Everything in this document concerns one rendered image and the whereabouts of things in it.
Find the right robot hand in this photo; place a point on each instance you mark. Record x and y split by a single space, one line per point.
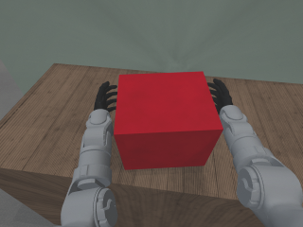
222 97

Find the robot right forearm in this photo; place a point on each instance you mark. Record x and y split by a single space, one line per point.
243 142

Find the robot left forearm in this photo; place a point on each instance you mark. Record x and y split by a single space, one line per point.
93 169

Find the carton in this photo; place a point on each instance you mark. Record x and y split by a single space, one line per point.
165 120

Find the right robot upper arm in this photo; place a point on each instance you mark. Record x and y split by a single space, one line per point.
273 193

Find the left robot hand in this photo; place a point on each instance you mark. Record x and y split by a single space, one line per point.
101 101

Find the pedestal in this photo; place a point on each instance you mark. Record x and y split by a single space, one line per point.
40 140

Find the left robot upper arm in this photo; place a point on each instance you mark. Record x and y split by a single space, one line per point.
95 207

